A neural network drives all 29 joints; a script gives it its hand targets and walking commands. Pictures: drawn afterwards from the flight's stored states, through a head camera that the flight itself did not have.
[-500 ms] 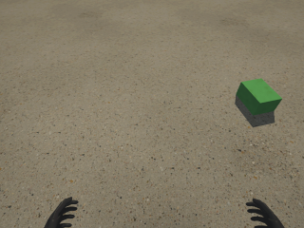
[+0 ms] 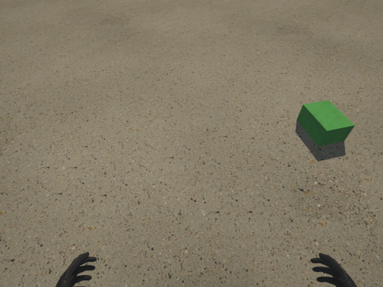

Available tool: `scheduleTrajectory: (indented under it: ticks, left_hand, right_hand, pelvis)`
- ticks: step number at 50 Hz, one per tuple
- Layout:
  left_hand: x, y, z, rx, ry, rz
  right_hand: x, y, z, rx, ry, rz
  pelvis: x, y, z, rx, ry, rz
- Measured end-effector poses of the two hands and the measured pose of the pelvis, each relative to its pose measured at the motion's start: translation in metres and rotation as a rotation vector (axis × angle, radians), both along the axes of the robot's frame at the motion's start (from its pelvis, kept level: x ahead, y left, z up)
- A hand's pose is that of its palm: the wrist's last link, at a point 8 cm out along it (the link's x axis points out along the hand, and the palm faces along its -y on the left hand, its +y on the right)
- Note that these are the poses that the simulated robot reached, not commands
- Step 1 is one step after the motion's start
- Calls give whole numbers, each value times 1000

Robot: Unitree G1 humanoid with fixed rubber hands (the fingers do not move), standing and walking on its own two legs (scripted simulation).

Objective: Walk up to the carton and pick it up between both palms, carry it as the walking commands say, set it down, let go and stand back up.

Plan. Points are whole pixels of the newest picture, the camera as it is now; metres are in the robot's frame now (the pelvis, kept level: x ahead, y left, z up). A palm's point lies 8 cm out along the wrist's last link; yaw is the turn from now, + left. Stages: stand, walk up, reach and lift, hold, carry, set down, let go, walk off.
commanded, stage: stand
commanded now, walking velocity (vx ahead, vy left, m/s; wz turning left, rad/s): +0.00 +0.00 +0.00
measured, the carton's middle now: (323, 122) +1.28 -0.90 -0.68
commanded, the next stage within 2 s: walk up in 0.08 s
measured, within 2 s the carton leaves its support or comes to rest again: neither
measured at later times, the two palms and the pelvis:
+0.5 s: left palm (80, 265) +0.19 +0.26 -0.06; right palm out of the picture +0.09 -0.37 -0.05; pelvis +0.02 -0.03 +0.01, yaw -7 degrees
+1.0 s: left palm (148, 210) +0.32 +0.14 -0.08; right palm out of the picture +0.14 -0.49 -0.04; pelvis +0.14 -0.14 +0.00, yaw -18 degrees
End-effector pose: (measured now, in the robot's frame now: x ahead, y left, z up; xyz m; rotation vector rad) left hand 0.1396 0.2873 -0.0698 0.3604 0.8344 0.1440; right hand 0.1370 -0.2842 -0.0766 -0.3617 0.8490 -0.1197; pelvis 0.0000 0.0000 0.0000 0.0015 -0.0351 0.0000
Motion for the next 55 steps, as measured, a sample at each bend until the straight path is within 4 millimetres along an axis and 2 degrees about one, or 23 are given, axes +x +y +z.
scheduleTrajectory:
  ticks: [15,17,21,24,26,29,32,35,40,44,46,51,55]
  left_hand:
    - [-1,0,-2,-2,14,0]
    - [1,0,-2,-12,42,-26]
    - [22,-8,4,-5,87,-117]
    - [41,-18,11,5,93,-169]
    - [54,-30,14,9,90,-194]
    - [74,-54,16,21,79,-216]
    - [85,-76,4,46,73,-228]
    - [79,-94,-2,36,128,-223]
    - [83,-102,-1,37,185,-216]
    - [113,-111,-12,23,208,-250]
    - [137,-119,-17,20,202,-282]
    - [192,-155,-8,10,171,-366]
    - [229,-187,0,20,152,-410]
  right_hand:
    - [-1,-1,-1,0,13,-3]
    - [-4,-8,2,-10,-2,-11]
    - [-28,-45,13,-75,8,-66]
    - [-47,-78,20,-126,51,-106]
    - [-51,-101,23,-148,69,-119]
    - [-41,-135,23,-162,64,-125]
    - [-22,-168,9,-167,47,-129]
    - [2,-178,11,-144,22,-143]
    - [25,-187,25,-126,1,-161]
    - [32,-194,32,-151,-4,-194]
    - [24,-198,29,-169,6,-232]
    - [-5,-210,34,-165,86,-329]
    - [-6,-229,33,-143,108,-369]
  pelvis:
    - [1,0,0,0,3,-1]
    - [3,-1,1,2,6,-15]
    - [8,-11,5,-6,16,-80]
    - [17,-26,8,-8,14,-109]
    - [25,-38,8,-10,8,-123]
    - [40,-63,4,0,10,-138]
    - [54,-91,-12,17,12,-152]
    - [64,-104,-9,5,18,-171]
    - [89,-116,2,-1,16,-206]
    - [111,-119,0,-7,21,-246]
    - [122,-121,-4,-7,24,-271]
    - [150,-141,7,-5,22,-321]
    - [173,-165,10,-2,13,-347]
